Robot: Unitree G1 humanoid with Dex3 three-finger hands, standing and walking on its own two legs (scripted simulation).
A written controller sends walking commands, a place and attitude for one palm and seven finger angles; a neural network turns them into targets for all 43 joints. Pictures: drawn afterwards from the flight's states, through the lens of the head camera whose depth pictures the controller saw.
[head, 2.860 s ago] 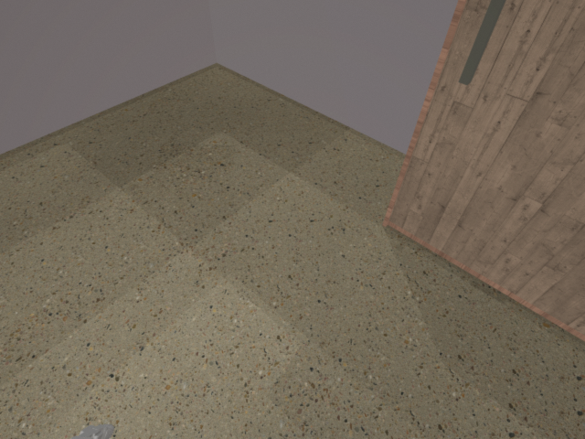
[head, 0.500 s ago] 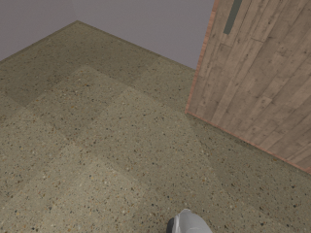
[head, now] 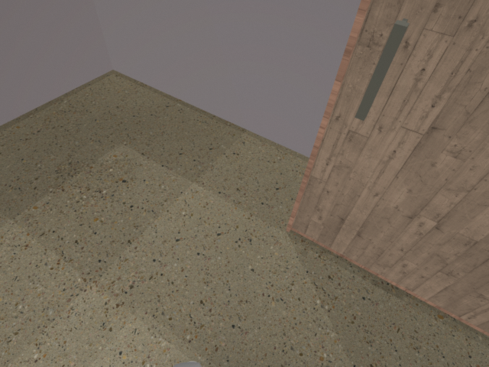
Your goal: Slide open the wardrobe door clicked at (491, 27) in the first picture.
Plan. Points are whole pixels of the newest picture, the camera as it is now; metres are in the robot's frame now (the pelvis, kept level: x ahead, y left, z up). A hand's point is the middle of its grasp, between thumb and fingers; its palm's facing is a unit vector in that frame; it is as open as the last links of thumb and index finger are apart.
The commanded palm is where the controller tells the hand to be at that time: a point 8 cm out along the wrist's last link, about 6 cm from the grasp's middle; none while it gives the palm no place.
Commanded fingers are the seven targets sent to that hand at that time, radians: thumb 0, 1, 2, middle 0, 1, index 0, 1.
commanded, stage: turn to face it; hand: left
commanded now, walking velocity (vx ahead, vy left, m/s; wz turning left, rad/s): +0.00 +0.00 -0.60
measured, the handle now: (380, 72) +0.78 -0.26 +0.12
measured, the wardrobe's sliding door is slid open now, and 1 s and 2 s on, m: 0.00 0.00 0.00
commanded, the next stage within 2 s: take the last steps up to it in 0.68 s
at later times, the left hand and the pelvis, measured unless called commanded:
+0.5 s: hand (170, 333) +0.20 +0.15 -0.15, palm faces -0.24 -0.92 -0.31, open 7.4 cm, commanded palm none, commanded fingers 0.00 0.90 0.90 -0.20 -0.30 -0.20 -0.30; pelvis +0.03 -0.02 -0.01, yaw -16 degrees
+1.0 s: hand (173, 352) +0.17 +0.15 -0.17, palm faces -0.38 -0.91 -0.15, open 7.4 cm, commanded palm none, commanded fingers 0.00 0.90 0.90 -0.20 -0.30 -0.20 -0.30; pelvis +0.05 -0.01 +0.01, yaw -25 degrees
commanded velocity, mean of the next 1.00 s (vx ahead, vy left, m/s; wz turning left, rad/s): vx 0.07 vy -0.01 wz -0.32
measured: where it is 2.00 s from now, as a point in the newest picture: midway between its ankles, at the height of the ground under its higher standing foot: (285, 361)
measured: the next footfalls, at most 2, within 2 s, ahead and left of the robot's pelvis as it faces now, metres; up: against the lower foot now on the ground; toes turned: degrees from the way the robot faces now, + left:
left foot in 0.02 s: +0.12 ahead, +0.12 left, +0.00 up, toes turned +8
right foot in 0.44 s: +0.06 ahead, -0.14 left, +0.00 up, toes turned -22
